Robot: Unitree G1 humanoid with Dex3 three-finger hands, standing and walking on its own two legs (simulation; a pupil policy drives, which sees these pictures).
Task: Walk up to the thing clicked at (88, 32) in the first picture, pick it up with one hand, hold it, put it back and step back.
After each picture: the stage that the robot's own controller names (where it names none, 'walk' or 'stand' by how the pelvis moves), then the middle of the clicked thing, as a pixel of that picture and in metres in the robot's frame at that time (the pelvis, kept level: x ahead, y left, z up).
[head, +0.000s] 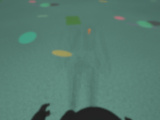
stand; (89, 31) +2.13 +0.07 -0.72
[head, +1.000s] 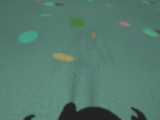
walk; (93, 35) +1.98 +0.06 -0.70
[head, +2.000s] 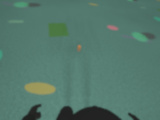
walk; (79, 48) +1.34 +0.16 -0.71
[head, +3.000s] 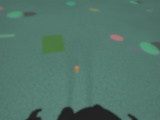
walk; (76, 69) +0.82 +0.16 -0.71
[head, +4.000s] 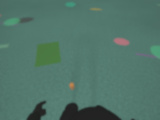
walk; (71, 86) +0.47 +0.22 -0.69
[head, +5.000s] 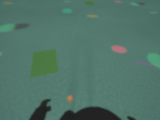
stand; (70, 99) +0.33 +0.20 -0.72
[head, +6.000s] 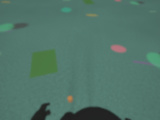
stand; (70, 99) +0.32 +0.19 -0.73
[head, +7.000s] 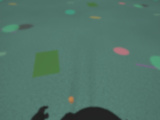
stand; (71, 100) +0.33 +0.19 -0.73
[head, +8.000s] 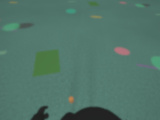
stand; (71, 99) +0.32 +0.18 -0.73
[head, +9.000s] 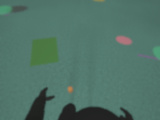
go down; (70, 89) +0.34 +0.18 -0.70
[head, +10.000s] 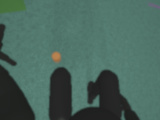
go down; (56, 57) +0.42 +0.22 -0.28
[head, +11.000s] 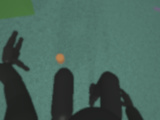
close in; (60, 59) +0.42 +0.22 -0.29
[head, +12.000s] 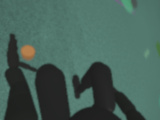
close in; (28, 53) +0.40 +0.26 -0.22
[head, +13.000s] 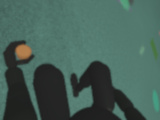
close; (23, 53) +0.40 +0.27 -0.22
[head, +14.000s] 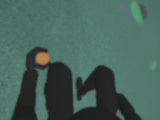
lift; (42, 58) +0.34 +0.24 -0.18
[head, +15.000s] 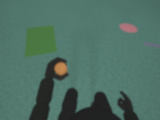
lift; (62, 71) +0.32 +0.18 +0.01
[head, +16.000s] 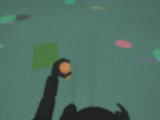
hold; (66, 71) +0.33 +0.17 +0.02
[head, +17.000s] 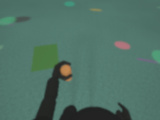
hold; (66, 73) +0.32 +0.16 +0.01
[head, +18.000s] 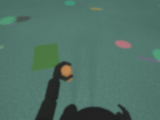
crouch; (67, 73) +0.32 +0.16 +0.01
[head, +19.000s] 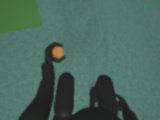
crouch; (59, 54) +0.43 +0.19 -0.09
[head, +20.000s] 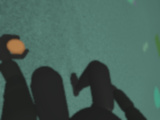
lower; (17, 48) +0.42 +0.28 -0.23
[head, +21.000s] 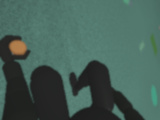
lower; (18, 49) +0.41 +0.28 -0.23
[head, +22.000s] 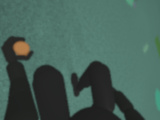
lower; (22, 50) +0.41 +0.28 -0.22
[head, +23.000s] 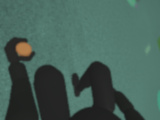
lower; (24, 51) +0.40 +0.27 -0.22
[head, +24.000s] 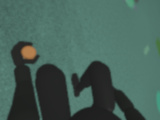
loosen; (29, 54) +0.39 +0.25 -0.23
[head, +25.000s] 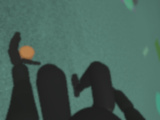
withdraw; (27, 53) +0.39 +0.26 -0.23
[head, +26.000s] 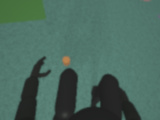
walk; (66, 61) +0.42 +0.21 -0.32
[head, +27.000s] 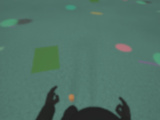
stand; (71, 98) +0.33 +0.16 -0.66
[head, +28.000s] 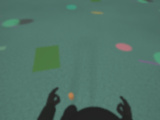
stand; (71, 96) +0.35 +0.18 -0.67
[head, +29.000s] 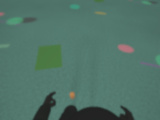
stand; (72, 95) +0.35 +0.17 -0.69
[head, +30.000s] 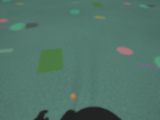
walk; (73, 97) +0.37 +0.18 -0.72
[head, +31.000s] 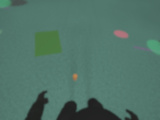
walk; (75, 77) +0.53 +0.12 -0.71
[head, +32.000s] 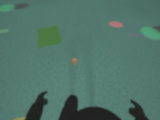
walk; (74, 61) +0.82 +0.24 -0.68
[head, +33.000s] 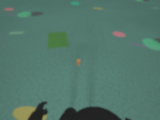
stand; (78, 62) +0.97 +0.19 -0.71
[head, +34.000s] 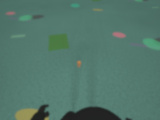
stand; (79, 63) +0.97 +0.19 -0.73
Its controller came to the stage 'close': yes
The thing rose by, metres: 0.72
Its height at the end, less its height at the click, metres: +0.00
